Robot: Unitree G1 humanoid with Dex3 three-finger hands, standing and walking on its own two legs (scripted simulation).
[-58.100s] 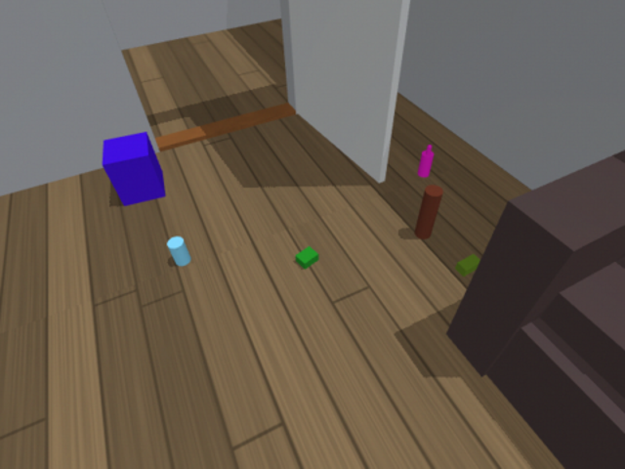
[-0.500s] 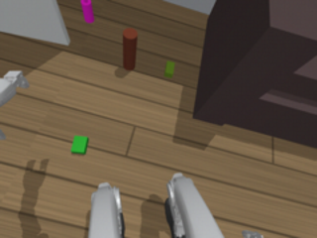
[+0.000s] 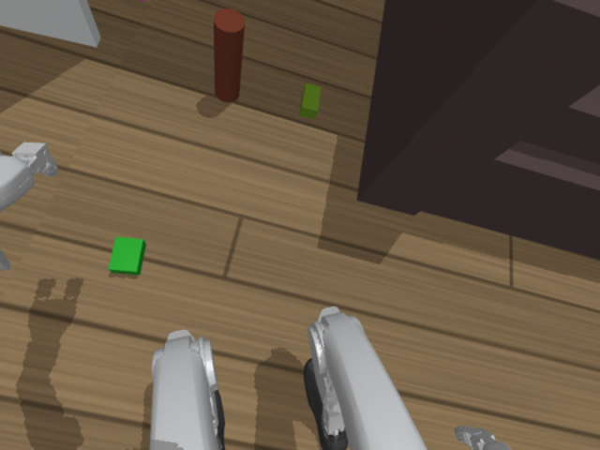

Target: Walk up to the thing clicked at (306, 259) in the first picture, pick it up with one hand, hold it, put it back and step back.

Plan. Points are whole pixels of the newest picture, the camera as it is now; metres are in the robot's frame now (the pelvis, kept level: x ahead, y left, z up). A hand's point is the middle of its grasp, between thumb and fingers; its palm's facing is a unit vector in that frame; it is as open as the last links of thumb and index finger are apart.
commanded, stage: approach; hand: left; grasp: from above
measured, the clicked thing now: (128, 256) +0.50 +0.27 -0.49
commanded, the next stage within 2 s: rest palm in 0.74 s
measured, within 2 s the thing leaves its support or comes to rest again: neither
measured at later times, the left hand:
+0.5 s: hand (99, 258) +0.46 +0.29 -0.35, palm faces -0.51 +0.02 -0.86, open 14.0 cm
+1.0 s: hand (105, 246) +0.50 +0.29 -0.39, palm faces -0.45 +0.03 -0.89, open 14.2 cm
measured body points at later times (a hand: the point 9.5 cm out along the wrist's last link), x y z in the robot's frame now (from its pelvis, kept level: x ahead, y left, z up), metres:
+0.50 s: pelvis -0.02 -0.01 -0.17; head +0.25 +0.06 +0.19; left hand +0.48 +0.29 -0.30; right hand +0.02 -0.28 -0.27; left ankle +0.07 +0.11 -0.47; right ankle +0.09 -0.15 -0.47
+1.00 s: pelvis +0.00 -0.02 -0.20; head +0.27 +0.05 +0.15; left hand +0.51 +0.29 -0.34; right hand +0.03 -0.30 -0.28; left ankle +0.07 +0.11 -0.47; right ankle +0.09 -0.15 -0.47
